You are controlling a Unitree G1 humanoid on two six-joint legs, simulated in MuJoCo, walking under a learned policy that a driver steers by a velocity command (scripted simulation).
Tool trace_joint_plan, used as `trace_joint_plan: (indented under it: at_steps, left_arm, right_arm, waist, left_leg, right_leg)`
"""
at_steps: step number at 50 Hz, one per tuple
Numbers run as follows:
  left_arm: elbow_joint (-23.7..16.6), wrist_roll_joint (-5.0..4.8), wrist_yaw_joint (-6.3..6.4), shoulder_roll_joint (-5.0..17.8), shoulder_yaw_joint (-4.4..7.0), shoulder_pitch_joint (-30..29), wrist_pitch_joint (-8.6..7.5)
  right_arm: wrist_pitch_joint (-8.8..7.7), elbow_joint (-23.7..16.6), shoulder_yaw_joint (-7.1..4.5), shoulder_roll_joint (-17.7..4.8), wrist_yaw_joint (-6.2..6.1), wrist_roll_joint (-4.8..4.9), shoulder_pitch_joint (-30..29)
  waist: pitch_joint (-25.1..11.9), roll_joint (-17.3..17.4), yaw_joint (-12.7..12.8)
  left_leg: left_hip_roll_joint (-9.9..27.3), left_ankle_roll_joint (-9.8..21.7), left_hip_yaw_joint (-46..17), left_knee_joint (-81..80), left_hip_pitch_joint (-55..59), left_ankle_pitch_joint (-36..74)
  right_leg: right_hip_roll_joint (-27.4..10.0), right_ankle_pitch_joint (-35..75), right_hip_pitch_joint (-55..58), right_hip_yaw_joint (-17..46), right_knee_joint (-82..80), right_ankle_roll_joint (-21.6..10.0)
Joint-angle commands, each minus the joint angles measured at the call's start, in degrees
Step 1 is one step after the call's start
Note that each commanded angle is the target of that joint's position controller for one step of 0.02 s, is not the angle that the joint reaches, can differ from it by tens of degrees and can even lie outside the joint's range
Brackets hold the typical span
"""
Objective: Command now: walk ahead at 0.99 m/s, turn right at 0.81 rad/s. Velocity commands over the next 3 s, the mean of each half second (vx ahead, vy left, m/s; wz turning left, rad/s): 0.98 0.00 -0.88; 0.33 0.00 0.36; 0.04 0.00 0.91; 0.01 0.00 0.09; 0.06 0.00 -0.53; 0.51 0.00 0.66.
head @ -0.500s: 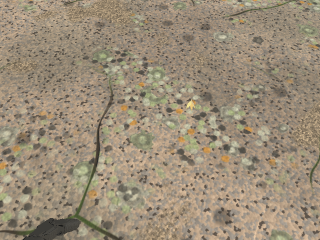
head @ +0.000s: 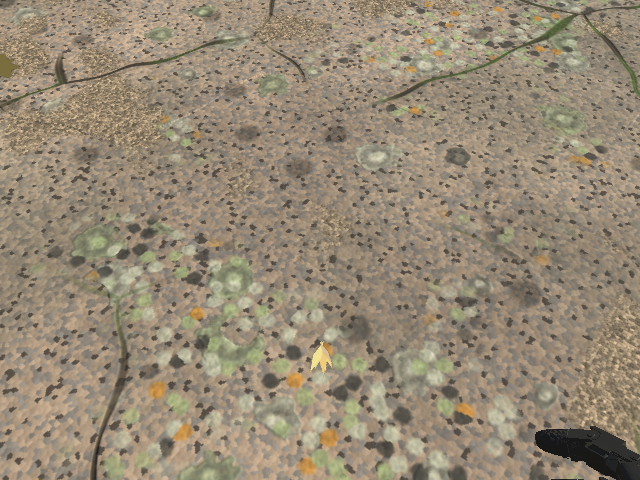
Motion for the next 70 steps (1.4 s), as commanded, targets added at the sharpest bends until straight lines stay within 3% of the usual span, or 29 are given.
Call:
trace_joint_plan:
  at_steps: [1,7,9,10,11,12,13,15,17,19,22,27,29,31,32,33,34,35,37,41,46,52,53,54,55,56,58,63,70]
  left_arm:
    - [-5.32,-0.79,1.46,8.60,2.38,-6.84,-1.12]
    - [-1.79,-1.95,2.33,8.57,3.15,-2.11,-0.20]
    - [-1.91,-0.83,2.16,9.76,3.61,-3.68,0.73]
    - [-3.73,1.18,1.74,8.29,2.84,-6.78,1.21]
    - [-4.76,0.80,1.54,-0.50,0.51,1.68,1.02]
    - [-6.84,-2.68,1.72,0.61,-1.24,4.46,0.80]
    - [-6.14,-2.97,2.37,5.33,-0.31,-1.84,1.24]
    - [-8.23,0.02,1.99,7.70,0.44,-13.12,1.22]
    - [-9.66,-0.70,1.10,5.57,0.62,-14.14,2.07]
    - [-11.15,-1.67,0.71,3.07,0.01,-14.41,3.44]
    - [-13.15,-0.68,0.02,2.76,-0.70,-16.68,3.60]
    - [-15.58,1.00,-2.23,1.70,-1.58,-27.48,-0.11]
    - [-15.04,1.54,-2.52,5.58,0.02,-25.37,-0.82]
    - [-11.02,2.71,-1.38,9.89,2.20,-11.71,-0.58]
    - [-9.69,4.37,-0.02,14.34,3.16,-5.41,0.09]
    - [-11.30,6.71,0.43,16.31,2.01,-6.68,0.09]
    - [-12.12,5.60,0.30,13.21,2.08,-5.69,0.77]
    - [-11.78,4.00,0.28,11.90,1.72,-10.18,1.05]
    - [-9.52,1.96,0.67,6.98,0.70,-15.84,0.74]
    - [-8.93,3.40,1.11,5.87,1.16,-25.60,0.45]
    - [-7.24,2.23,2.95,8.15,2.43,-28.07,1.08]
    - [-4.29,-0.56,2.43,9.13,3.52,-27.21,3.54]
    - [-2.90,-0.56,2.14,7.34,3.30,-24.35,4.09]
    - [-3.75,1.73,2.03,6.34,3.05,-21.73,4.73]
    - [-6.54,3.05,2.54,6.02,2.73,-24.47,4.99]
    - [-6.61,2.34,2.88,7.92,3.03,-27.16,4.91]
    - [-5.76,1.90,3.69,7.98,3.37,-28.14,4.32]
    - [-4.26,1.59,3.06,6.06,2.96,-28.32,3.50]
    - [-3.23,0.94,2.17,6.66,3.00,-28.18,3.51]
  right_arm:
    - [-0.56,-5.82,-0.96,-3.65,-0.21,-0.58,-6.51]
    - [-1.04,-8.23,-3.79,-7.82,-0.86,2.85,-10.60]
    - [-1.48,-6.81,-6.10,-11.31,-1.30,3.51,-0.43]
    - [-0.86,-4.68,-6.85,-12.29,-1.83,3.87,13.75]
    - [-0.09,-2.85,-7.32,-15.65,-1.79,2.04,22.19]
    - [0.43,-0.78,-7.56,-16.19,-0.38,2.16,23.37]
    - [1.14,-2.52,-6.82,-10.53,-0.82,2.21,19.34]
    - [2.18,-0.53,-6.15,-8.31,-1.14,0.67,15.65]
    - [1.89,1.63,-5.33,-5.47,-1.11,0.02,12.56]
    - [1.59,3.63,-4.93,-3.43,-0.58,1.61,11.23]
    - [1.24,4.77,-5.62,-6.25,-0.71,1.68,8.27]
    - [1.12,9.38,-5.96,-12.37,-0.64,2.51,16.12]
    - [1.98,11.07,-6.38,-15.65,-0.65,3.61,18.11]
    - [3.16,11.61,-5.83,-15.68,-0.81,3.56,16.64]
    - [2.95,9.96,-4.67,-12.14,-0.96,2.34,17.67]
    - [2.93,11.16,-1.82,-2.60,-0.06,1.56,31.26]
    - [2.86,13.19,-3.55,-10.70,-0.13,3.27,30.39]
    - [3.49,9.94,-4.59,-12.27,-0.56,4.61,22.26]
    - [5.63,9.35,-4.46,-8.96,-2.04,3.48,18.21]
    - [10.60,7.99,-4.87,-4.46,-2.94,3.19,21.07]
    - [11.40,4.58,-5.30,-5.08,-0.99,2.27,14.85]
    - [12.70,1.06,-7.59,-8.57,0.41,1.91,11.95]
    - [12.43,1.71,-8.79,-11.04,-0.20,1.29,14.92]
    - [11.84,0.37,-10.80,-19.04,-1.31,1.69,15.63]
    - [9.80,-1.63,-10.26,-20.83,-0.75,-0.31,14.56]
    - [8.08,-1.87,-10.13,-19.14,0.26,-0.07,14.57]
    - [7.23,-2.53,-9.21,-15.37,-0.36,2.29,10.18]
    - [9.36,-5.65,-8.56,-12.92,-3.44,2.18,7.28]
    - [11.00,-7.70,-9.14,-13.63,-3.52,2.25,6.09]
  waist:
    - [5.57,-1.10,-2.03]
    - [1.32,-5.81,0.19]
    - [-6.23,-6.68,-6.63]
    - [-16.46,-7.29,-13.94]
    - [-27.16,11.43,-10.31]
    - [-31.86,28.05,-8.78]
    - [-21.31,18.60,-11.19]
    - [-6.77,0.95,-11.03]
    - [-2.20,2.53,-7.17]
    - [-0.48,4.12,-5.07]
    - [3.17,2.29,-2.90]
    - [5.77,-2.81,-5.53]
    - [1.54,1.07,-2.58]
    - [-6.73,3.94,6.40]
    - [-14.52,0.64,7.81]
    - [-29.38,-15.13,0.09]
    - [-39.49,-9.52,3.91]
    - [-29.35,-7.89,2.53]
    - [-14.81,-4.05,-1.55]
    - [-7.80,-7.46,-8.11]
    - [-8.58,-6.42,-7.24]
    - [-6.19,-3.55,-7.55]
    - [-5.15,2.55,-8.04]
    - [-1.58,21.09,-6.07]
    - [-6.61,20.99,-4.82]
    - [-9.51,12.00,-6.92]
    - [-8.13,4.23,-4.56]
    - [-12.17,4.01,-3.55]
    - [-9.83,8.20,-4.75]
  left_leg:
    - [-2.53,-2.82,5.49,-17.28,5.88,12.05]
    - [-4.80,-3.36,2.07,-32.56,19.51,21.59]
    - [-4.73,-1.23,3.34,-32.04,29.47,14.59]
    - [0.74,1.26,0.82,-25.51,45.60,7.94]
    - [15.96,9.57,-22.92,-27.85,67.33,-10.20]
    - [23.37,13.01,-47.57,-38.62,70.80,-33.65]
    - [19.46,10.43,-41.22,-41.35,63.10,-36.20]
    - [14.89,7.71,-21.72,-41.87,45.75,-11.67]
    - [12.04,7.80,-11.39,-43.99,35.78,-1.42]
    - [11.88,7.78,-4.99,-45.95,32.06,2.38]
    - [11.89,8.02,4.35,-49.80,27.13,10.32]
    - [8.56,7.91,12.40,-52.47,22.22,35.46]
    - [9.57,7.18,11.01,-45.60,32.81,49.62]
    - [7.39,3.63,11.70,-26.38,32.21,56.21]
    - [2.91,0.54,11.34,-9.33,20.91,34.59]
    - [-6.23,-2.97,4.62,18.74,5.58,-24.15]
    - [-5.32,-3.22,-4.28,24.21,6.84,-24.49]
    - [-2.06,-3.80,-0.05,22.23,1.51,-21.32]
    - [1.81,-5.36,4.69,16.27,-1.23,-14.88]
    - [4.35,-7.34,7.27,10.44,8.25,-11.10]
    - [5.04,-3.92,9.42,-7.01,12.99,6.59]
    - [1.13,2.02,14.58,-21.60,17.49,4.20]
    - [0.37,4.67,11.12,-27.39,21.42,11.91]
    - [10.34,11.13,-8.27,-35.06,25.85,38.51]
    - [15.45,20.75,-26.72,-38.56,29.31,28.80]
    - [15.66,20.43,-25.23,-41.33,30.98,20.10]
    - [11.54,14.64,-19.09,-40.36,30.45,13.70]
    - [6.13,11.30,-14.05,-37.63,29.23,21.02]
    - [3.34,10.34,-20.54,-37.74,24.33,8.75]
  right_leg:
    - [-10.40,3.50,-16.48,15.17,-11.60,-7.87]
    - [-11.90,2.82,-8.15,20.01,-3.80,-1.63]
    - [-11.20,21.12,-2.67,18.45,11.25,1.19]
    - [-10.59,22.51,-8.21,16.10,26.87,2.95]
    - [-3.85,-11.54,-26.17,9.41,49.03,5.11]
    - [-7.84,-19.80,-38.00,5.20,62.06,5.51]
    - [-11.57,-13.99,-42.70,3.05,64.45,5.66]
    - [-15.29,-8.32,-41.46,-0.69,60.86,5.40]
    - [-19.09,-6.85,-37.55,-0.21,57.24,4.98]
    - [-21.48,-7.74,-38.76,-0.78,56.04,4.72]
    - [-22.52,0.33,-40.62,-1.39,51.03,6.10]
    - [-12.67,17.84,-19.98,-8.99,19.04,4.81]
    - [-9.59,14.94,-16.29,-10.00,13.03,3.00]
    - [-9.84,23.05,1.38,-8.81,6.61,0.65]
    - [-19.44,45.97,18.94,-1.08,13.01,-1.07]
    - [-40.91,74.18,36.68,21.37,18.70,-12.24]
    - [-39.75,68.48,33.54,23.22,14.51,-13.60]
    - [-36.54,59.46,25.79,14.85,11.23,-11.61]
    - [-31.26,44.90,9.85,5.64,4.93,-7.67]
    - [-30.69,28.17,-12.02,-6.06,-5.68,-7.05]
    - [-29.98,17.39,-10.43,-14.87,-6.07,-4.79]
    - [-30.89,8.37,-4.73,-18.64,5.74,2.00]
    - [-27.11,2.87,-7.23,-20.69,15.72,5.34]
    - [-18.05,-21.27,-20.38,-23.63,35.05,11.03]
    - [-9.99,-30.18,-32.05,-10.81,48.08,13.06]
    - [-10.22,-26.68,-34.73,-4.39,51.82,11.55]
    - [-12.09,-16.54,-36.00,-1.17,48.05,9.26]
    - [-8.89,-7.95,-28.70,-0.12,34.71,11.08]
    - [-6.56,-5.87,-21.79,1.59,20.91,12.35]
Next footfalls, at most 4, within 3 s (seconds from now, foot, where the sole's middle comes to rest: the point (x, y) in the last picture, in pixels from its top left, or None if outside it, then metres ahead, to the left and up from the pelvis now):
0.20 left None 0.44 0.16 -0.78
0.64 right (463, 397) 0.69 -0.25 -0.78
1.06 left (359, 344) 0.81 -0.01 -0.78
1.54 right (444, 332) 0.86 -0.21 -0.78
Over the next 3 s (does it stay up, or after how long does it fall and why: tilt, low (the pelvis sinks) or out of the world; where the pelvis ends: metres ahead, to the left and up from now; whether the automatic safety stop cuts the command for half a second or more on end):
stays up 0.98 -0.05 -0.04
